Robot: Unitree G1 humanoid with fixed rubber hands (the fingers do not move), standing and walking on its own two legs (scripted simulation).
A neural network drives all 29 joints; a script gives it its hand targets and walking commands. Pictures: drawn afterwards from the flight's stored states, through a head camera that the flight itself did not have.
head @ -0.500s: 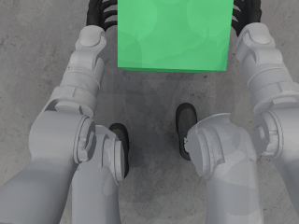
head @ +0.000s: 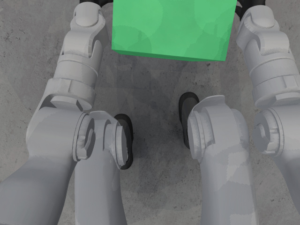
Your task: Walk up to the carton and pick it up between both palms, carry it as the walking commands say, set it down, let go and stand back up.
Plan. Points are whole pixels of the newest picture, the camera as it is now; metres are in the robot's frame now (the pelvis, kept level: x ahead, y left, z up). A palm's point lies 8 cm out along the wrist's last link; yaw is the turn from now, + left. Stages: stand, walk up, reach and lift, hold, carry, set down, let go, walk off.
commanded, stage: reach and lift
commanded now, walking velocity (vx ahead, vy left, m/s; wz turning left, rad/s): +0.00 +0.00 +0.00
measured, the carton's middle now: (165, 24) +0.51 -0.08 -0.25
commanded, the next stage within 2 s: none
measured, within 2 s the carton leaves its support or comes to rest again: neither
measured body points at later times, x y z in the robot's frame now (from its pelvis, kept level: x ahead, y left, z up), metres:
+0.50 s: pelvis -0.01 +0.00 +0.00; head +0.33 -0.05 +0.29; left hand +0.56 +0.07 -0.10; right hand +0.53 -0.24 -0.12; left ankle +0.14 +0.12 -0.36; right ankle +0.18 -0.13 -0.36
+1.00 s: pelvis -0.01 +0.01 +0.04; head +0.30 -0.04 +0.35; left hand +0.55 +0.07 -0.05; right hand +0.51 -0.24 -0.05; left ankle +0.14 +0.12 -0.36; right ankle +0.18 -0.13 -0.36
